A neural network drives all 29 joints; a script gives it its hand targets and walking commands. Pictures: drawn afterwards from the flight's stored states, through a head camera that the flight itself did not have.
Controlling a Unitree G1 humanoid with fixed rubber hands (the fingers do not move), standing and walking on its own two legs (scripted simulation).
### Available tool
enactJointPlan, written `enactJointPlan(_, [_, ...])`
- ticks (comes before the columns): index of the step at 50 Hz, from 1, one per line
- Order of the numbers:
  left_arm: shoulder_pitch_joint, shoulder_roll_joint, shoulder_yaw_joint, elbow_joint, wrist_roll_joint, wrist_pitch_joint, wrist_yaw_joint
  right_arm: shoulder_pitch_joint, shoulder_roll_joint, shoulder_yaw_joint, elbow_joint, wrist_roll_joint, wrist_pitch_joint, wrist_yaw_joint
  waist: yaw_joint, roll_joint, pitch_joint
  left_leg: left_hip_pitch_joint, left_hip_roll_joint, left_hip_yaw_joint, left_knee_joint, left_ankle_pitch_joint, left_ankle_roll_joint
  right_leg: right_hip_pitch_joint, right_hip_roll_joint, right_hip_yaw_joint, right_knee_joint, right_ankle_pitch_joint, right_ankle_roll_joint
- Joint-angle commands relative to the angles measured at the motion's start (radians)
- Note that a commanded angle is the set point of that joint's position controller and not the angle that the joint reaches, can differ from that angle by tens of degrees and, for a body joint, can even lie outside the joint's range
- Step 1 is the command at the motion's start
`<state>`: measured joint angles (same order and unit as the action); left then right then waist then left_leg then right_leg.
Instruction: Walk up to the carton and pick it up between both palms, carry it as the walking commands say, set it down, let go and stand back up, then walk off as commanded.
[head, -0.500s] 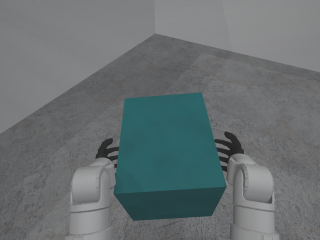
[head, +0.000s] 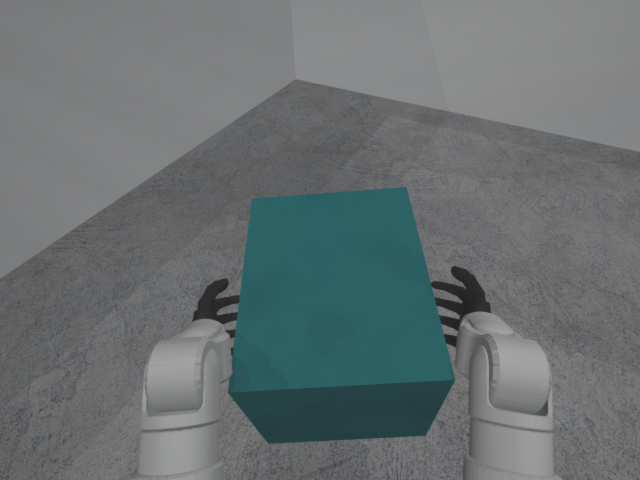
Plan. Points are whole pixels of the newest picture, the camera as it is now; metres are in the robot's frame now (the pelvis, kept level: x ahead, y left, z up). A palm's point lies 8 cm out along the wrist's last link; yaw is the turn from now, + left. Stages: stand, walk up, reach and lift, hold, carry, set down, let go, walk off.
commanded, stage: carry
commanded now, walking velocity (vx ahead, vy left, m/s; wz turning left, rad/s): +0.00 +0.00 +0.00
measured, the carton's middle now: (337, 315) +0.35 +0.00 +0.01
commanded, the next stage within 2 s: none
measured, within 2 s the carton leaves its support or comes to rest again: neither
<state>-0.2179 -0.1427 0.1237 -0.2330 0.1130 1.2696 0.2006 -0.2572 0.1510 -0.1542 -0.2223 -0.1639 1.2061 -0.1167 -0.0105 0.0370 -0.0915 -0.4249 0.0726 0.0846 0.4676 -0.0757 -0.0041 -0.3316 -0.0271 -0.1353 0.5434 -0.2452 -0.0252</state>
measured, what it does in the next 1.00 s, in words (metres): stands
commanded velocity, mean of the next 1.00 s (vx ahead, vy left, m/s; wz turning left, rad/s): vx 0.00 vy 0.00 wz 0.00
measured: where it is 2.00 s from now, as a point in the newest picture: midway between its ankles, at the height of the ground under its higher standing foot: outside the picture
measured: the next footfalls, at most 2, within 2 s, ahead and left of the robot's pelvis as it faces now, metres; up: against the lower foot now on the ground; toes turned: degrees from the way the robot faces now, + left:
none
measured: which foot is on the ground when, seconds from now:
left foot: down 0.00-1.00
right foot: down 0.00-1.00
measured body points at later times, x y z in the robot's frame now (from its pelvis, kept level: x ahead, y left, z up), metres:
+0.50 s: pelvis +0.04 +0.00 +0.00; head +0.04 +0.00 +0.45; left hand +0.32 +0.16 +0.07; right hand +0.33 -0.15 +0.07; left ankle +0.10 +0.13 -0.73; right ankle +0.03 -0.10 -0.73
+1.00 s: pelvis +0.04 +0.00 +0.00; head +0.03 -0.01 +0.45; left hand +0.32 +0.15 +0.07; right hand +0.33 -0.16 +0.08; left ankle +0.10 +0.13 -0.73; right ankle +0.03 -0.10 -0.73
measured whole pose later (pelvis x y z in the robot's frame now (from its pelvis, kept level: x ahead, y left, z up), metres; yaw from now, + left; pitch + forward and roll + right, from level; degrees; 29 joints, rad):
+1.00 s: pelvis +0.04 +0.00 +0.00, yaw -1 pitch +2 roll +0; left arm -0.21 -0.14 0.12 -0.20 0.12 1.22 0.20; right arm -0.25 0.15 -0.14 -0.18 -0.18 1.16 -0.11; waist 0.00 0.03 -0.09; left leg -0.39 0.08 0.10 0.53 -0.17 -0.01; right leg -0.28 -0.04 -0.13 0.56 -0.31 -0.01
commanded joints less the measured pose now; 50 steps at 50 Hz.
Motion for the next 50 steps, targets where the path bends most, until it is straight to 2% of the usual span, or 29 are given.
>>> enactJointPlan(1, [-0.597, -0.938, -0.683, -0.165, -0.435, -0.058, -0.385, -0.445, 0.988, 0.728, -0.042, 0.474, 0.009, 0.308, 0.007, -0.019, -0.281, 0.178, 0.069, -0.088, -0.025, -0.051, 0.006, 0.04, -0.128, 0.125, -0.141, -0.022, -0.006])
enactJointPlan(3, [-0.531, -0.918, -0.667, -0.121, -0.414, -0.056, -0.384, -0.427, 0.976, 0.718, -0.011, 0.462, 0.009, 0.306, 0.008, -0.065, -0.293, 0.191, 0.083, -0.081, -0.015, 0.001, 0.01, 0.051, -0.131, 0.116, -0.126, 0.034, 0.004])
enactJointPlan(6, [-0.531, -0.922, -0.668, -0.123, -0.425, -0.055, -0.389, -0.403, 0.979, 0.719, -0.002, 0.46, 0.007, 0.304, 0.009, -0.043, -0.293, 0.181, 0.076, -0.09, -0.011, -0.026, 0.009, 0.06, -0.129, 0.117, -0.127, 0.024, 0.0])
enactJointPlan(8, [-0.543, -0.947, -0.688, -0.131, -0.437, -0.056, -0.39, -0.42, 0.976, 0.722, -0.024, 0.465, 0.004, 0.306, 0.01, 0.005, -0.306, 0.208, 0.093, -0.088, -0.003, 0.086, 0.005, 0.063, -0.12, 0.102, -0.088, 0.074, 0.007])
enactJointPlan(11, [-0.56, -0.932, -0.674, -0.117, -0.431, -0.061, -0.387, -0.386, 0.991, 0.697, 0.042, 0.445, 0.001, 0.303, 0.008, -0.015, -0.31, 0.219, 0.1, -0.088, 0.007, 0.134, 0.007, 0.052, -0.112, 0.096, -0.077, 0.07, 0.019])
enactJointPlan(14, [-0.559, -0.951, -0.691, -0.124, -0.44, -0.063, -0.391, -0.399, 0.976, 0.699, 0.001, 0.444, -0.004, 0.303, 0.01, 0.032, -0.277, 0.21, 0.09, -0.071, 0.008, 0.097, 0.007, 0.04, -0.123, 0.112, -0.088, 0.084, 0.015])
enactJointPlan(15, [-0.559, -0.938, -0.69, -0.145, -0.453, -0.061, -0.393, -0.407, 0.988, 0.72, -0.018, 0.46, -0.003, 0.301, 0.009, -0.047, -0.296, 0.21, 0.094, -0.083, 0.009, 0.091, 0.009, 0.063, -0.12, 0.108, -0.093, 0.102, 0.013])
enactJointPlan(16, [-0.558, -0.943, -0.658, -0.088, -0.423, -0.068, -0.394, -0.412, 0.974, 0.678, 0.024, 0.425, -0.011, 0.298, 0.01, -0.023, -0.285, 0.206, 0.095, -0.081, 0.013, 0.136, 0.012, 0.074, -0.125, 0.109, -0.076, 0.12, 0.018])
enactJointPlan(18, [-0.547, -0.935, -0.678, -0.14, -0.436, -0.072, -0.391, -0.398, 0.982, 0.709, -0.013, 0.446, -0.014, 0.295, 0.011, -0.026, -0.315, 0.217, 0.101, -0.075, 0.023, 0.168, 0.015, 0.091, -0.124, 0.105, -0.063, 0.146, 0.017])
enactJointPlan(19, [-0.522, -0.943, -0.676, -0.15, -0.449, -0.071, -0.392, -0.414, 0.98, 0.733, -0.073, 0.458, -0.016, 0.29, 0.011, -0.08, -0.337, 0.214, 0.097, -0.082, 0.027, 0.116, 0.018, 0.107, -0.122, 0.105, -0.08, 0.154, 0.016])
enactJointPlan(21, [-0.555, -0.952, -0.682, -0.146, -0.445, -0.076, -0.394, -0.424, 0.99, 0.721, -0.055, 0.455, -0.019, 0.294, 0.009, -0.056, -0.322, 0.221, 0.092, -0.075, 0.024, 0.126, 0.013, 0.105, -0.12, 0.098, -0.071, 0.153, 0.014])
enactJointPlan(22, [-0.546, -0.949, -0.638, -0.051, -0.411, -0.091, -0.396, -0.439, 0.966, 0.675, 0.012, 0.422, -0.035, 0.294, 0.013, -0.021, -0.353, 0.238, 0.095, -0.066, 0.025, 0.162, 0.008, 0.114, -0.124, 0.094, -0.063, 0.171, 0.016])
enactJointPlan(23, [-0.547, -0.925, -0.673, -0.149, -0.431, -0.092, -0.39, -0.387, 0.986, 0.706, -0.017, 0.441, -0.032, 0.297, 0.012, -0.021, -0.347, 0.225, 0.092, -0.061, 0.041, 0.175, 0.013, 0.121, -0.129, 0.1, -0.045, 0.213, 0.018])
enactJointPlan(25, [-0.51, -0.942, -0.68, -0.15, -0.434, -0.088, -0.389, -0.392, 0.992, 0.726, -0.052, 0.456, -0.027, 0.293, 0.012, -0.058, -0.332, 0.229, 0.093, -0.064, 0.021, 0.111, 0.012, 0.105, -0.126, 0.098, -0.07, 0.144, 0.02])
enactJointPlan(28, [-0.541, -0.935, -0.687, -0.177, -0.432, -0.09, -0.385, -0.398, 0.989, 0.715, -0.055, 0.456, -0.029, 0.296, 0.012, 0.018, -0.351, 0.243, 0.09, -0.071, 0.004, 0.067, 0.014, 0.111, -0.124, 0.113, -0.07, 0.108, 0.006])
enactJointPlan(30, [-0.526, -0.918, -0.686, -0.186, -0.429, -0.092, -0.381, -0.36, 0.984, 0.711, -0.038, 0.446, -0.025, 0.299, 0.01, -0.014, -0.338, 0.228, 0.102, -0.078, 0.008, 0.149, 0.023, 0.106, -0.118, 0.102, -0.042, 0.124, 0.013])
enactJointPlan(31, [-0.508, -0.918, -0.636, -0.088, -0.396, -0.097, -0.385, -0.388, 0.964, 0.683, 0.012, 0.424, -0.034, 0.298, 0.012, -0.039, -0.347, 0.216, 0.102, -0.078, 0.023, 0.171, 0.025, 0.141, -0.122, 0.1, -0.04, 0.164, 0.014])
enactJointPlan(32, [-0.529, -0.937, -0.695, -0.208, -0.435, -0.098, -0.386, -0.388, 0.978, 0.736, -0.088, 0.462, -0.029, 0.3, 0.01, -0.042, -0.362, 0.236, 0.107, -0.072, 0.019, 0.172, 0.023, 0.131, -0.116, 0.089, -0.036, 0.136, 0.018])
enactJointPlan(33, [-0.515, -0.948, -0.689, -0.152, -0.433, -0.089, -0.388, -0.424, 0.969, 0.733, -0.097, 0.463, -0.029, 0.3, 0.013, -0.009, -0.355, 0.239, 0.108, -0.077, 0.016, 0.202, 0.032, 0.12, -0.117, 0.091, -0.028, 0.132, 0.02])
enactJointPlan(34, [-0.496, -0.923, -0.637, -0.093, -0.384, -0.102, -0.387, -0.403, 0.952, 0.684, -0.006, 0.419, -0.037, 0.302, 0.015, -0.006, -0.318, 0.233, 0.104, -0.075, 0.013, 0.157, 0.022, 0.088, -0.11, 0.1, -0.052, 0.083, 0.018])
enactJointPlan(35, [-0.507, -0.924, -0.66, -0.138, -0.414, -0.096, -0.384, -0.358, 0.967, 0.706, -0.013, 0.432, -0.03, 0.297, 0.014, -0.053, -0.302, 0.204, 0.095, -0.07, 0.012, 0.109, 0.021, 0.087, -0.117, 0.098, -0.069, 0.108, 0.014])
enactJointPlan(39, [-0.501, -0.93, -0.653, -0.111, -0.401, -0.09, -0.388, -0.377, 0.963, 0.695, -0.01, 0.429, -0.021, 0.303, 0.011, -0.024, -0.315, 0.213, 0.09, -0.058, 0.024, 0.089, 0.012, 0.103, -0.124, 0.11, -0.063, 0.163, 0.009])
enactJointPlan(42, [-0.496, -0.921, -0.625, -0.062, -0.383, -0.1, -0.39, -0.388, 0.962, 0.677, 0.025, 0.413, -0.036, 0.301, 0.01, -0.063, -0.296, 0.191, 0.089, -0.063, 0.022, 0.069, 0.014, 0.111, -0.126, 0.108, -0.066, 0.161, 0.012])
enactJointPlan(44, [-0.524, -0.928, -0.635, -0.064, -0.384, -0.115, -0.395, -0.41, 0.949, 0.665, 0.03, 0.396, -0.056, 0.3, 0.012, 0.003, -0.29, 0.189, 0.086, -0.056, 0.023, 0.064, 0.011, 0.105, -0.128, 0.113, -0.08, 0.152, 0.007])
enactJointPlan(45, [-0.537, -0.924, -0.654, -0.122, -0.398, -0.118, -0.39, -0.387, 0.973, 0.69, 0.013, 0.417, -0.053, 0.302, 0.013, -0.023, -0.281, 0.192, 0.083, -0.051, 0.027, 0.051, 0.003, 0.107, -0.132, 0.113, -0.091, 0.175, 0.005])
enactJointPlan(47, [-0.541, -0.94, -0.618, -0.041, -0.37, -0.13, -0.392, -0.428, 0.964, 0.659, 0.047, 0.389, -0.062, 0.302, 0.012, -0.064, -0.273, 0.188, 0.082, -0.046, 0.038, 0.058, 0.001, 0.102, -0.133, 0.108, -0.084, 0.186, 0.009])
enactJointPlan(48, [-0.596, -0.946, -0.703, -0.227, -0.447, -0.117, -0.39, -0.432, 0.993, 0.738, -0.078, 0.456, -0.047, 0.3, 0.01, -0.056, -0.272, 0.169, 0.082, -0.045, 0.042, 0.055, -0.002, 0.109, -0.136, 0.106, -0.085, 0.217, 0.005])
enactJointPlan(49, [-0.53, -0.937, -0.643, -0.077, -0.398, -0.117, -0.39, -0.399, 0.96, 0.676, 0.017, 0.411, -0.051, 0.298, 0.01, -0.031, -0.291, 0.186, 0.076, -0.05, 0.02, 0.015, 0.002, 0.114, -0.128, 0.108, -0.086, 0.176, 0.007])
enactJointPlan(50, [-0.529, -0.946, -0.656, -0.113, -0.408, -0.118, -0.39, -0.425, 0.978, 0.702, -0.021, 0.431, -0.05, 0.297, 0.013, -0.049, -0.275, 0.176, 0.072, -0.048, 0.027, 0.008, 0.007, 0.107, -0.131, 0.109, -0.092, 0.168, 0.01])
